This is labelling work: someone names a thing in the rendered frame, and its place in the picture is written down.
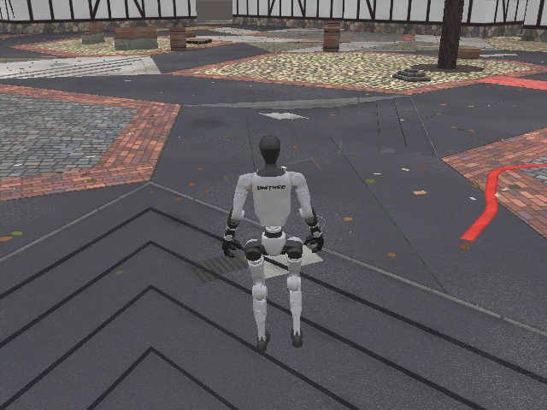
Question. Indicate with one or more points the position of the robot right upper arm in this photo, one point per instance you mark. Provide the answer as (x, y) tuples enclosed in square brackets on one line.
[(303, 196)]

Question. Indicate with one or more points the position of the left robot thigh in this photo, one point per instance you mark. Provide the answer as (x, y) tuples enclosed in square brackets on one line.
[(254, 256)]

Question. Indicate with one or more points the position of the left robot forearm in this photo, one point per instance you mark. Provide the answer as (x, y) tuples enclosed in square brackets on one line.
[(231, 227)]

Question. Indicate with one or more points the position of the robot left upper arm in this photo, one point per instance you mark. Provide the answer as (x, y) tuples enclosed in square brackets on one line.
[(244, 181)]

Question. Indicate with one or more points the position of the left robot hand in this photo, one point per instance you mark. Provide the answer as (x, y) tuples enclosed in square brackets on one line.
[(229, 244)]

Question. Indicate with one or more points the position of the right robot forearm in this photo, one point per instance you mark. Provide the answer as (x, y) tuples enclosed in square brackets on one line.
[(314, 225)]

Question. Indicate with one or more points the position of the humanoid robot head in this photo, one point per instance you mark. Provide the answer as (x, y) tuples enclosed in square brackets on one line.
[(270, 149)]

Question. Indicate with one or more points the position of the right robot hand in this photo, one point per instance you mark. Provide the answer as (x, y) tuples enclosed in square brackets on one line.
[(314, 240)]

